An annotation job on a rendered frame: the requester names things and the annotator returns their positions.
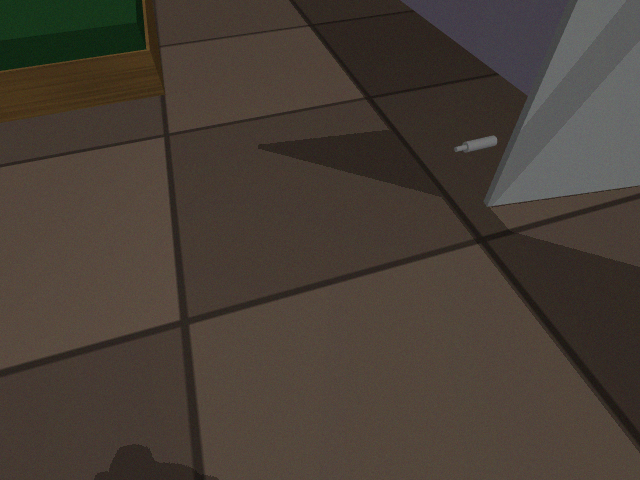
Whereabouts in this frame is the bed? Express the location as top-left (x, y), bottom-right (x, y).
top-left (0, 0), bottom-right (165, 123)

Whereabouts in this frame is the bottle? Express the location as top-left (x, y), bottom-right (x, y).
top-left (454, 135), bottom-right (497, 153)

